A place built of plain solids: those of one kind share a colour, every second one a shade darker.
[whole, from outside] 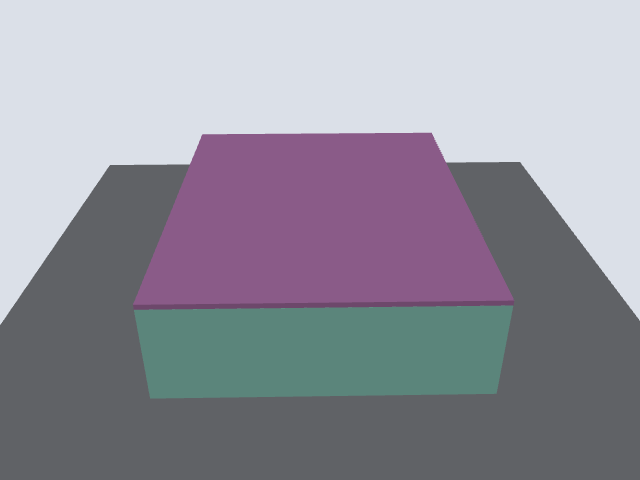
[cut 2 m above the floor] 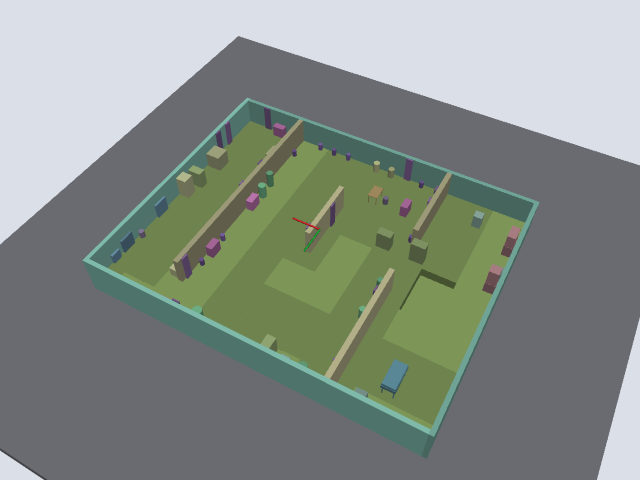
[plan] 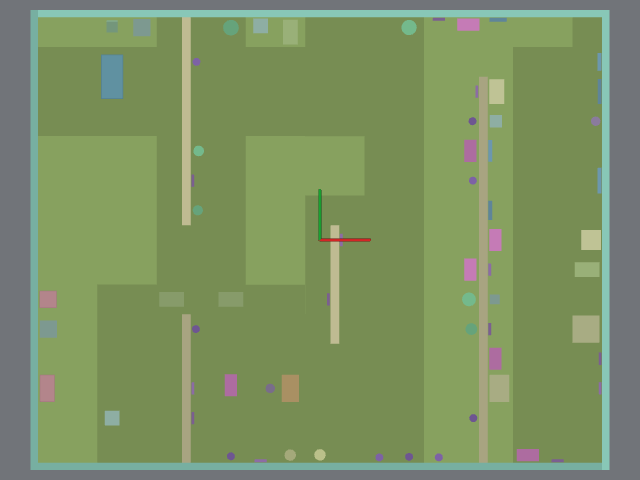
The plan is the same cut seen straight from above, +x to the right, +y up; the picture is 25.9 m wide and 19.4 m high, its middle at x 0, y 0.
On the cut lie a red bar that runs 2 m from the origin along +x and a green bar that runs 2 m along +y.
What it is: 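A museum's exhibition hall between two shows, on a module of 1.2 m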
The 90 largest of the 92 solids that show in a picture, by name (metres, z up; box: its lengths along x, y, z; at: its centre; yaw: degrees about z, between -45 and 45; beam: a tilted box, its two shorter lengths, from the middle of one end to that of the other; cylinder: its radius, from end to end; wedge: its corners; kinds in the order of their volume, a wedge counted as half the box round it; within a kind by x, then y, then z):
{
 "floor_1": {"box": [2.4, 18.0, 0.97], "at": [-10.2, 0.0, 0.43]},
 "floor_2": {"box": [2.4, 7.2, 0.97], "at": [-7.8, -5.4, 0.43]},
 "floor_3": {"box": [2.42, 3.62, 0.27], "at": [-7.8, 0.0, 0.09]},
 "floor_4": {"box": [2.4, 7.2, 0.97], "at": [-7.8, 5.4, 0.43]},
 "floor_5": {"box": [10.8, 3.6, 0.97], "at": [-6.0, 6.0, 0.43]},
 "floor_6": {"box": [3.6, 18.0, 0.97], "at": [-4.8, 0.0, 0.43]},
 "floor_7": {"box": [2.4, 7.2, 0.97], "at": [-1.8, -5.4, 0.43]},
 "floor_8": {"box": [2.42, 3.62, 0.97], "at": [-1.8, 0.0, 0.43]},
 "floor_9": {"box": [19.2, 2.4, 0.97], "at": [-1.8, 3.0, 0.43]},
 "floor_10": {"box": [22.8, 6.0, 0.97], "at": [0.0, -6.0, 0.43]},
 "floor_11": {"box": [22.8, 1.2, 0.97], "at": [0.0, 8.4, 0.43]},
 "floor_12": {"box": [2.4, 13.2, 0.97], "at": [0.6, -2.4, 0.43]},
 "floor_13": {"box": [2.42, 3.62, 0.97], "at": [0.6, 6.0, 0.43]},
 "floor_14": {"box": [2.4, 1.2, 0.97], "at": [0.6, 8.4, 0.43]},
 "floor_15": {"box": [2.42, 4.82, 0.97], "at": [3.0, -0.6, 0.43]},
 "floor_16": {"box": [2.4, 7.2, 0.97], "at": [3.0, 5.4, 0.43]},
 "floor_17": {"box": [3.6, 18.0, 0.97], "at": [6.0, 0.0, 0.43]},
 "floor_18": {"box": [3.6, 2.4, 0.97], "at": [6.0, 0.6, 0.43]},
 "floor_19": {"box": [9.6, 2.4, 0.97], "at": [6.6, 6.6, 0.43]},
 "floor_20": {"box": [2.4, 8.4, 0.97], "at": [9.0, -4.8, 0.43]},
 "floor_21": {"box": [2.42, 6.02, 0.97], "at": [9.0, 2.4, 0.43]},
 "floor_22": {"box": [2.4, 3.6, 0.97], "at": [9.0, 7.2, 0.43]},
 "floor_23": {"box": [1.2, 18.0, 0.97], "at": [10.8, 0.0, 0.43]},
 "wall_1": {"box": [0.3, 18.6, 5.9], "at": [-11.55, 0.0, 2.9]},
 "wall_2": {"box": [22.8, 0.3, 5.9], "at": [0.0, -9.15, 2.9]},
 "wall_3": {"box": [22.8, 0.3, 5.9], "at": [0.0, 9.15, 2.9]},
 "wall_4": {"box": [0.3, 18.6, 5.9], "at": [11.55, 0.0, 2.9]},
 "roof_1": {"box": [23.4, 18.6, 0.3], "at": [0.0, 0.0, 6.0]},
 "screen_1": {"box": [0.36, 6.0, 3.0], "at": [-5.4, -6.0, 2.42]},
 "screen_2": {"box": [0.36, 8.4, 3.0], "at": [-5.4, 4.8, 2.42]},
 "screen_3": {"box": [0.36, 4.8, 3.0], "at": [0.6, -1.8, 2.42]},
 "screen_4": {"box": [0.36, 15.6, 3.0], "at": [6.6, -1.2, 2.42]},
 "crate_1": {"box": [0.6, 1.0, 0.7], "at": [7.14, 6.0, 1.27]},
 "crate_2": {"box": [0.8, 1.1, 0.9], "at": [7.25, -6.0, 1.37]},
 "crate_3": {"box": [1.1, 1.1, 1.2], "at": [10.75, -3.6, 1.52]},
 "crate_4": {"box": [0.8, 0.8, 1.6], "at": [10.95, 0.0, 1.72]},
 "panesframe_1": {"box": [1.0, 0.6, 1.6], "at": [-6.0, -2.4, 1.72]},
 "panesframe_2": {"box": [1.0, 0.6, 1.33], "at": [-3.6, -2.4, 1.58]},
 "panesframe_3": {"box": [0.6, 1.0, 1.34], "at": [-1.2, 8.4, 1.59]},
 "panesframe_4": {"box": [1.0, 0.6, 1.35], "at": [10.8, -1.2, 1.59]},
 "trolley_1": {"box": [0.5, 0.9, 0.92], "at": [-3.6, -5.87, 1.38]},
 "trolley_2": {"box": [0.9, 0.5, 0.85], "at": [6.0, 8.71, 1.35]},
 "trolley_3": {"box": [0.5, 0.9, 0.86], "at": [6.08, -1.2, 1.35]},
 "trolley_4": {"box": [0.5, 0.9, 0.9], "at": [6.08, 3.6, 1.37]},
 "trolley_5": {"box": [0.5, 0.9, 0.88], "at": [7.09, -4.8, 1.36]},
 "trolley_6": {"box": [0.5, 0.9, 0.9], "at": [7.09, 0.0, 1.37]},
 "trolley_7": {"box": [0.9, 0.5, 0.88], "at": [8.4, -8.69, 1.36]},
 "vitrine_1": {"box": [0.6, 1.1, 0.87], "at": [-11.02, -6.0, 1.36]},
 "vitrine_2": {"box": [0.56, 1.06, 0.99], "at": [-11.02, -6.0, 2.29]},
 "vitrine_3": {"box": [0.7, 0.7, 0.84], "at": [-10.98, -2.4, 1.34]},
 "vitrine_4": {"box": [0.66, 0.66, 1.23], "at": [-10.98, -2.4, 2.37]},
 "plinth_1": {"box": [0.7, 0.7, 0.6], "at": [-10.98, -3.6, 1.22]},
 "plinth_2": {"box": [0.6, 0.6, 1.0], "at": [-8.4, -7.2, 1.42]},
 "plinth_3": {"box": [0.7, 0.7, 1.0], "at": [-7.2, 8.58, 1.42]},
 "plinth_4": {"box": [0.6, 0.6, 0.8], "at": [-2.4, 8.66, 1.32]},
 "plinth_5": {"box": [0.4, 0.4, 1.1], "at": [7.06, -2.4, 1.47]},
 "plinth_6": {"box": [0.5, 0.5, 0.8], "at": [7.11, 4.8, 1.32]},
 "roll_1": {"cylinder": 0.21, "from": [-4.94, 1.2, 0.92], "to": [-4.94, 1.2, 2.22]},
 "roll_2": {"cylinder": 0.21, "from": [-4.9, 3.6, 0.92], "to": [-4.9, 3.6, 2.11]},
 "roll_3": {"cylinder": 0.32, "from": [-3.6, 8.58, 0.92], "to": [-3.6, 8.58, 1.93]},
 "roll_4": {"cylinder": 0.31, "from": [3.6, 8.59, 0.92], "to": [3.6, 8.59, 2.34]},
 "roll_5": {"cylinder": 0.28, "from": [6.02, -2.4, 0.92], "to": [6.02, -2.4, 1.99]},
 "roll_6": {"cylinder": 0.24, "from": [6.12, -3.6, 0.92], "to": [6.12, -3.6, 2.14]},
 "pictures_1": {"box": [0.16, 0.78, 1.17], "at": [6.88, 1.2, 1.5]},
 "pictures_2": {"box": [0.16, 0.88, 1.47], "at": [6.88, 3.6, 1.66]},
 "pictures_3": {"box": [0.7, 0.16, 1.39], "at": [7.2, 8.9, 1.62]},
 "pictures_4": {"box": [0.16, 1.04, 1.17], "at": [11.3, 2.4, 1.5]},
 "pictures_5": {"box": [0.16, 1.01, 1.11], "at": [11.3, 6.0, 1.48]},
 "pictures_6": {"box": [0.16, 0.72, 0.74], "at": [11.3, 7.2, 1.29]},
 "ladder_1": {"box": [0.5, 0.12, 2.54], "at": [-2.4, -8.92, 2.19]},
 "ladder_2": {"box": [0.12, 0.5, 2.54], "at": [0.34, -2.4, 2.19]},
 "ladder_3": {"box": [0.12, 0.5, 2.26], "at": [6.34, 6.0, 2.05]},
 "ladder_4": {"box": [0.5, 0.12, 2.54], "at": [9.6, -8.92, 2.19]},
 "ladder_5": {"box": [0.12, 0.5, 2.26], "at": [11.32, -6.0, 2.05]},
 "ladder_6": {"box": [0.12, 0.5, 1.98], "at": [11.32, -4.8, 1.91]},
 "tablecase_1": {"box": [0.9, 1.8, 0.26], "at": [-8.4, 6.6, 1.75]},
 "tablecase_2": {"box": [0.84, 1.74, 0.18], "at": [-8.4, 6.6, 1.97]},
 "buckets_1": {"cylinder": 0.16, "from": [-5.02, -3.6, 0.92], "to": [-5.02, -3.6, 1.44]},
 "buckets_2": {"cylinder": 0.16, "from": [-4.99, 7.2, 0.92], "to": [-4.99, 7.2, 1.68]},
 "buckets_3": {"cylinder": 0.16, "from": [-3.6, -8.74, 0.92], "to": [-3.6, -8.74, 1.42]},
 "buckets_4": {"cylinder": 0.16, "from": [2.4, -8.79, 0.92], "to": [2.4, -8.79, 1.44]},
 "buckets_5": {"cylinder": 0.16, "from": [3.6, -8.76, 0.92], "to": [3.6, -8.76, 1.42]},
 "buckets_6": {"cylinder": 0.16, "from": [4.8, -8.78, 0.92], "to": [4.8, -8.78, 1.42]},
 "buckets_7": {"cylinder": 0.16, "from": [6.18, 2.4, 0.92], "to": [6.18, 2.4, 1.42]},
 "buckets_8": {"cylinder": 0.16, "from": [6.19, -7.2, 0.92], "to": [6.19, -7.2, 1.42]},
 "bin_1": {"cylinder": 0.23, "from": [-1.2, -8.69, 0.92], "to": [-1.2, -8.69, 1.64]},
 "bin_2": {"cylinder": 0.23, "from": [0.0, -8.68, 0.92], "to": [0.0, -8.68, 1.72]},
 "vac_1": {"cylinder": 0.19, "from": [-2.01, -6.0, 0.92], "to": [-2.01, -6.0, 1.46]},
 "vac_2": {"cylinder": 0.19, "from": [11.14, 4.8, 0.92], "to": [11.14, 4.8, 1.45]},
 "chair_1": {"box": [0.46, 0.5, 0.46], "at": [-8.4, 8.63, 1.15]}
}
